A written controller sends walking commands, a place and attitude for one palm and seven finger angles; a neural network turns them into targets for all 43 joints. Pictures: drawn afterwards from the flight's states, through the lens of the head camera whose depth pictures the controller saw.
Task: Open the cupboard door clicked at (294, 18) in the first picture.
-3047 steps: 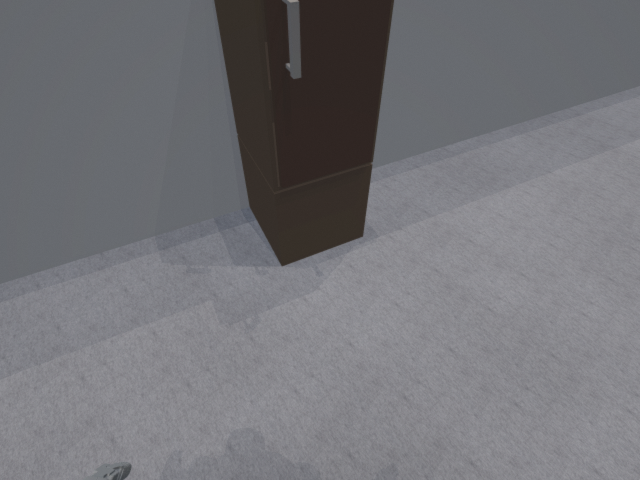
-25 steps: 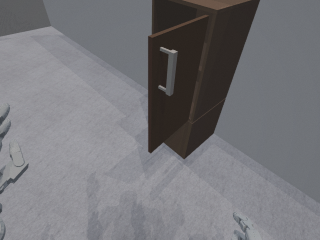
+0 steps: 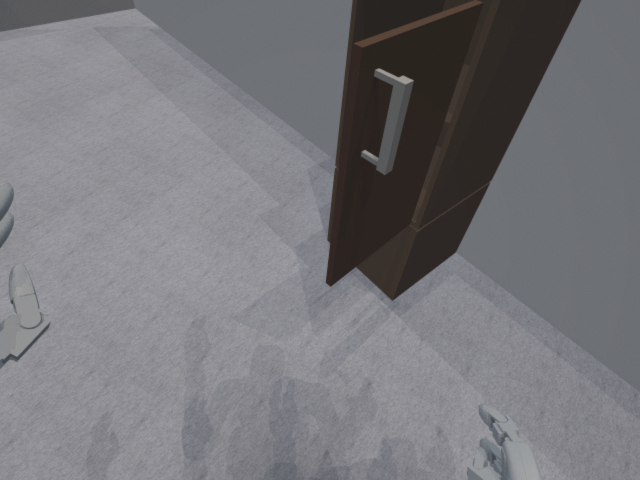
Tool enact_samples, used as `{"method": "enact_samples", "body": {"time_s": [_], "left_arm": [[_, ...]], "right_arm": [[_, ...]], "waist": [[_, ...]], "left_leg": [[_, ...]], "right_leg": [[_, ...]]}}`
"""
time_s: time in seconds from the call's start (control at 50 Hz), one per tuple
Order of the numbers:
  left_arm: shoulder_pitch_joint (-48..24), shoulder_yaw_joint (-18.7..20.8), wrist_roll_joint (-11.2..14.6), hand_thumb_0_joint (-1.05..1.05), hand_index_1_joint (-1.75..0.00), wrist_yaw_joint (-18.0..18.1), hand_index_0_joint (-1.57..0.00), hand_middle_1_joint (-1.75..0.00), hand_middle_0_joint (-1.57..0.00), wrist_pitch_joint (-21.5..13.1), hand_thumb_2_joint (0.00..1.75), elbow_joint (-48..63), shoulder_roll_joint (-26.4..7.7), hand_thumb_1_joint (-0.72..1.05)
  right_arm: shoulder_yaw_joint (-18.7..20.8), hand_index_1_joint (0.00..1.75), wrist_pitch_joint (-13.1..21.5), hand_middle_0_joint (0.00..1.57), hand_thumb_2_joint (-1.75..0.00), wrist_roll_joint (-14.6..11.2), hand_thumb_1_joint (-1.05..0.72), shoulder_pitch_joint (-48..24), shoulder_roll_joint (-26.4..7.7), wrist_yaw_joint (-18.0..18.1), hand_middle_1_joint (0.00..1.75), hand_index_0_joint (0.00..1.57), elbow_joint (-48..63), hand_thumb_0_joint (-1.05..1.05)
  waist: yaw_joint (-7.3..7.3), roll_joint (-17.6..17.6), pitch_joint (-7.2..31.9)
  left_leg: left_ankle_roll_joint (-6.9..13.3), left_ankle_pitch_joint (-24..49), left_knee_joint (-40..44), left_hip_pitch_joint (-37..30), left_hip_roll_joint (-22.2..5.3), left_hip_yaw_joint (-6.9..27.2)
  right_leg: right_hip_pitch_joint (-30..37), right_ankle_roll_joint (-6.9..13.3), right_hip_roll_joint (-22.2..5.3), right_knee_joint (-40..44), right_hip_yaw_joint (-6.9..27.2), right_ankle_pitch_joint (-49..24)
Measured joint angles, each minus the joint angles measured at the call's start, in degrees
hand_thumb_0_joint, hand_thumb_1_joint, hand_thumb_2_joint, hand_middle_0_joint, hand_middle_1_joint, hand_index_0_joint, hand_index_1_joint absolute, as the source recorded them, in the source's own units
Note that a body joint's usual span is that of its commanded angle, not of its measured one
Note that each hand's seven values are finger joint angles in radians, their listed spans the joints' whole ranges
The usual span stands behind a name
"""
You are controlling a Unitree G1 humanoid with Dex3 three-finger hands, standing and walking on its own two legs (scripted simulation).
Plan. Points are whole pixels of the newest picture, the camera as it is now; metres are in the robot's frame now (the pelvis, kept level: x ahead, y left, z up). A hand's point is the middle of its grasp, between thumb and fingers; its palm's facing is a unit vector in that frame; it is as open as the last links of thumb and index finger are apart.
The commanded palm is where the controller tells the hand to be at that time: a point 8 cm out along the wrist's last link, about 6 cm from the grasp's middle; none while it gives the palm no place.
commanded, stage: stop stepping back and stand still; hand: left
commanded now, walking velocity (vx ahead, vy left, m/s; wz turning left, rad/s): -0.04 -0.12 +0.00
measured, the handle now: (383, 123) +0.63 -0.06 +0.13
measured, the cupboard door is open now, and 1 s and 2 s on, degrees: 95 95 95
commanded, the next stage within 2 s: let the arm hang, fingers relaxed in 0.04 s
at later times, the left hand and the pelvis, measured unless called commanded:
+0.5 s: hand out of the picture +0.04 +0.20 -0.17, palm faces +0.13 -0.98 -0.16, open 6.8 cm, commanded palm none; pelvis -0.01 +0.02 +0.00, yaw +4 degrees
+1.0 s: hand out of the picture -0.05 +0.20 -0.16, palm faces +0.09 -0.98 -0.20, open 7.4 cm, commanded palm none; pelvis -0.02 +0.04 +0.01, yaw +2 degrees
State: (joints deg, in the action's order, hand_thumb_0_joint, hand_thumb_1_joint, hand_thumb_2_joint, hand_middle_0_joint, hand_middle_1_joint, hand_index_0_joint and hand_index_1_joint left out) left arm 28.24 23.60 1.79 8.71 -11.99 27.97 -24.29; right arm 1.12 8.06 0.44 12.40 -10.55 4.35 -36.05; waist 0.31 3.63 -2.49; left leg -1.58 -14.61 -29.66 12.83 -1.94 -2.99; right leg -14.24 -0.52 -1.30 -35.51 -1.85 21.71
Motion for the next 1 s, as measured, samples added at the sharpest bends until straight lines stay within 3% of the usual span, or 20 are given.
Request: {"method": "enact_samples", "body": {"time_s": [0.06, 0.14, 0.18, 0.22, 0.26, 0.32, 0.4, 0.44, 0.5, 0.74, 1.0], "left_arm": [[0.04, 2.29, 0.13, 0.01, -0.31, -0.15, -0.21, -0.3, -0.21, -0.37, 0.9, 1.25, -1.99, 0.89], [3.11, 2.73, 0.79, 0.01, -0.31, -0.52, -0.21, -0.3, -0.21, -0.71, 0.9, 1.25, -0.98, 0.89], [0.08, -1.97, -1.39, 0.0, -0.3, -2.83, -0.2, -0.3, -0.21, -0.39, 0.9, -7.11, -0.98, 0.89], [-4.97, -8.38, -2.55, 0.0, -0.3, -5.62, -0.2, -0.3, -0.2, 4.28, 0.9, -20.65, 1.15, 0.89], [-8.94, -13.49, -3.1, 0.0, -0.3, -7.37, -0.2, -0.3, -0.2, 9.3, 0.9, -35.04, 4.57, 0.9], [-12.09, -18.67, -3.56, 0.0, -0.3, -8.46, -0.19, -0.3, -0.2, 14.12, 0.9, -53.16, 9.76, 0.9], [-12.13, -23.11, -3.24, 0.01, -0.3, -8.88, -0.19, -0.3, -0.2, 15.99, 0.9, -68.65, 15.02, 0.91], [-12.17, -21.35, -1.98, -0.02, -0.3, -7.29, -0.2, -0.3, -0.21, 14.96, 0.9, -72.91, 16.03, 0.97], [-12.44, -21.13, -2.23, -0.04, -0.3, -7.29, -0.21, -0.3, -0.21, 14.02, 0.9, -77.83, 13.89, 1.02], [-9.6, -22.29, -2.31, -0.01, -0.3, -7.72, -0.2, -0.3, -0.2, 13.4, 0.9, -91.0, 13.52, 0.93], [-10.44, -22.74, -2.29, 0.0, -0.3, -7.16, -0.2, -0.3, -0.2, 12.3, 0.9, -93.84, 17.06, 0.91]], "right_arm": [[-1.43, 0.3, 0.81, 0.2, -0.9, -0.22, -0.91, -0.68, 1.63, -1.34, 0.3, 0.2, 1.68, 0.01], [-2.46, 0.3, 0.02, 0.2, -0.9, -0.91, -0.91, -1.52, 1.58, -2.88, 0.3, 0.2, 1.81, 0.01], [-1.55, 0.3, 0.66, 0.2, -0.9, -0.77, -0.9, -2.2, 0.07, -4.57, 0.3, 0.2, -1.6, 0.01], [-0.84, 0.3, -1.5, 0.2, -0.9, -0.38, -0.9, -3.39, -2.38, -5.29, 0.3, 0.2, -5.24, 0.01], [-0.33, 0.3, -4.15, 0.2, -0.9, 0.01, -0.9, -4.18, -4.19, -5.25, 0.3, 0.2, -7.94, 0.01], [-0.33, 0.3, -7.03, 0.2, -0.9, 0.85, -0.91, -4.13, -4.58, -4.87, 0.3, 0.2, -10.49, 0.01], [-1.27, 0.3, -8.51, 0.2, -0.9, 1.41, -0.91, -1.77, -2.73, -4.47, 0.3, 0.2, -13.69, 0.01], [-1.52, 0.3, -8.84, 0.2, -0.9, 1.4, -0.91, -0.03, -1.59, -4.21, 0.3, 0.2, -15.83, 0.01], [-1.6, 0.3, -9.61, 0.2, -0.9, 1.37, -0.91, 2.11, -0.57, -3.86, 0.3, 0.2, -19.15, 0.01], [-1.04, 0.3, -9.52, 0.2, -0.9, 0.91, -0.91, 4.26, 0.82, -3.41, 0.3, 0.19, -24.53, 0.01], [-1.31, 0.3, -8.81, 0.2, -0.9, 0.69, -0.92, 5.73, 3.18, -3.31, 0.3, 0.2, -28.75, 0.01]], "waist": [[-0.49, -1.21, -1.4], [-0.43, -5.51, -1.29], [0.29, -7.16, 0.64], [0.58, -9.35, 2.36], [-0.06, -10.69, 3.56], [-0.97, -9.11, 2.62], [-1.61, -3.72, -0.11], [-1.18, -1.68, -1.02], [-0.24, -0.74, -1.38], [-0.24, -6.25, -0.34], [-0.58, -5.52, 0.35]], "left_leg": [[-0.24, -0.01, -0.38, 0.44, -0.56, 1.16], [-0.5, -0.7, -1.43, 1.86, -2.5, 2.21], [0.01, 0.15, -4.98, 5.46, -1.91, 2.38], [0.48, -1.33, -6.97, 7.14, -1.05, 2.42], [1.11, -3.81, -7.67, 7.9, -0.04, 2.46], [1.66, -3.69, -8.52, 7.99, 1.25, 1.73], [1.73, -2.47, -6.43, 6.02, 1.81, 1.62], [1.54, -1.59, -5.24, 5.41, 1.47, 2.48], [1.25, -0.39, -3.57, 4.46, 0.86, 3.63], [2.56, 2.98, 2.36, 0.95, 1.78, 2.09], [3.02, 3.54, 3.94, -0.24, 2.47, 0.73]], "right_leg": [[1.34, 0.9, 1.43, 3.57, -0.43, -5.3], [2.69, 2.48, 3.56, 8.21, -1.35, -6.99], [0.33, 2.35, 2.83, 6.46, -1.78, -6.26], [-1.89, 1.81, 1.79, 3.1, -2.1, -4.53], [-3.91, 1.16, 0.65, -0.42, -2.26, -2.58], [-4.82, 0.35, -0.78, -3.07, -1.56, -1.26], [-3.35, 0.37, -1.29, -2.16, -1.48, -1.81], [-2.0, 0.58, -0.84, 0.0, -2.38, -2.97], [0.24, 0.9, -0.03, 3.79, -3.57, -4.98], [3.43, -0.25, -0.78, 10.08, -2.23, -9.13], [3.22, -0.78, -1.53, 9.52, -0.87, -8.97]]}}
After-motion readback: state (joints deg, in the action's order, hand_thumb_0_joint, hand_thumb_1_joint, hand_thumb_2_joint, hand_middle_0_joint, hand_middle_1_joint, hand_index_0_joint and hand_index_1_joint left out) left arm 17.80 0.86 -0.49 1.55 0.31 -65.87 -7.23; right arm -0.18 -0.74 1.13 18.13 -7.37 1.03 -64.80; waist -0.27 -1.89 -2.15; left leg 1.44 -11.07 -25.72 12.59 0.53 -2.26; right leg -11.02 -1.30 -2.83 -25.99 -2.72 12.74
